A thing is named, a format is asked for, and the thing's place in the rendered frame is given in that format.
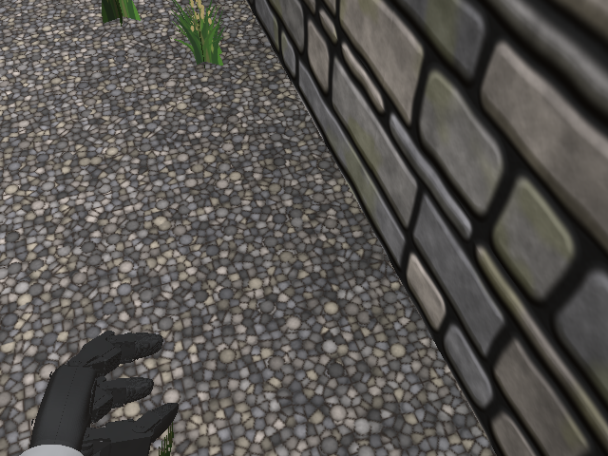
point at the robot left hand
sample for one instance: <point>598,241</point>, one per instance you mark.
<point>78,394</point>

